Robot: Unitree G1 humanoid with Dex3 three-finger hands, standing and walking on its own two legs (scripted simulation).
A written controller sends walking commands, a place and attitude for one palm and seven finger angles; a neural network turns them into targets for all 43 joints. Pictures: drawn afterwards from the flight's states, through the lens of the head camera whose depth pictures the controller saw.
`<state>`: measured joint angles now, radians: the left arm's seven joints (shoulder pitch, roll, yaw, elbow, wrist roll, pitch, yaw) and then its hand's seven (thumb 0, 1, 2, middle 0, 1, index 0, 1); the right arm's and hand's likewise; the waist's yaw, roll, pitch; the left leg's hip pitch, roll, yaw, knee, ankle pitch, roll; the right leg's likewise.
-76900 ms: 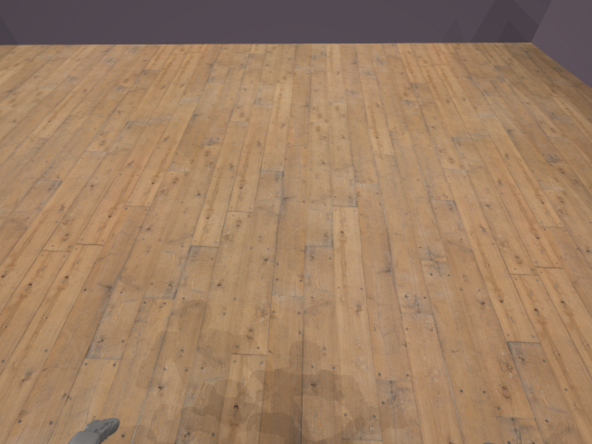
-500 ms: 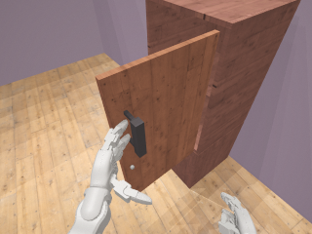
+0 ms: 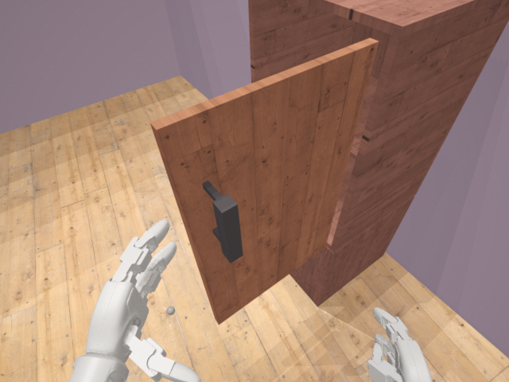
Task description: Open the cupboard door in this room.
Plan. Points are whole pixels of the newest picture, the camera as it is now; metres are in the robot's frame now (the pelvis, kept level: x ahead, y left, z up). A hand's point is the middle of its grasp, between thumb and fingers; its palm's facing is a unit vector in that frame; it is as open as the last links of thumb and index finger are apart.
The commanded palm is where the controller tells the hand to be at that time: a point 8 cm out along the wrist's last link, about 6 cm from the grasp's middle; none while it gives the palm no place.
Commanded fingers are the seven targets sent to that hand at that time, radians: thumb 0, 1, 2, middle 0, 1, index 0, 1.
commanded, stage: slide the hand sideways off the handle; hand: left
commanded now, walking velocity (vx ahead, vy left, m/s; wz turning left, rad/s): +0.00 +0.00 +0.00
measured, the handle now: (221, 221) +0.32 +0.08 +0.11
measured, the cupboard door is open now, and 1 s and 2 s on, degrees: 91 91 91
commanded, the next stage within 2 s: draw the hand back to the body in 0.12 s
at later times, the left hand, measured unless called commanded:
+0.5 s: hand (134, 315) +0.17 +0.16 +0.12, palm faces +0.02 -1.00 -0.08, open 16.3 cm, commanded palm +0.14 +0.22 +0.13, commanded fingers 0.00 -0.50 0.30 -0.15 -0.30 -0.15 -0.30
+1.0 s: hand (73, 298) +0.18 +0.23 +0.14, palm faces +0.29 -0.90 -0.33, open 14.1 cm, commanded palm +0.14 +0.27 +0.17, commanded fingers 0.00 0.20 0.60 -0.17 -0.30 -0.17 -0.30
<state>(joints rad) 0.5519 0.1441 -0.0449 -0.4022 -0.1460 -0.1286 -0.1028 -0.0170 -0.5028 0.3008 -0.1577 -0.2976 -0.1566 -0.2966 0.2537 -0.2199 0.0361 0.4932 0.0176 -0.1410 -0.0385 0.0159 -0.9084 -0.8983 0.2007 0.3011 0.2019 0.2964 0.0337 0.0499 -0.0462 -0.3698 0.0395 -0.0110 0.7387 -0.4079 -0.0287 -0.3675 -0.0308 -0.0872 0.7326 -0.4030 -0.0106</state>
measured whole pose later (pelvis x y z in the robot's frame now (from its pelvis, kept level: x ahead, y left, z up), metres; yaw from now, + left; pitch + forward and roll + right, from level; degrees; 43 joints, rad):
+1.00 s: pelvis -0.01 +0.02 +0.02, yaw -1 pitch -3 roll -1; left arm 0.55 0.28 0.16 -0.46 -0.05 -0.05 0.10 -0.01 -0.13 0.46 -0.17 -0.30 -0.17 -0.30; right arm 0.23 -0.22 0.05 0.59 0.00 -0.20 -0.10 0.02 -0.91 -0.90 0.20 0.30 0.20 0.30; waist 0.06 0.06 0.02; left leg -0.19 0.03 0.01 0.56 -0.32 -0.01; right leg -0.18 -0.03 -0.07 0.52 -0.29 0.01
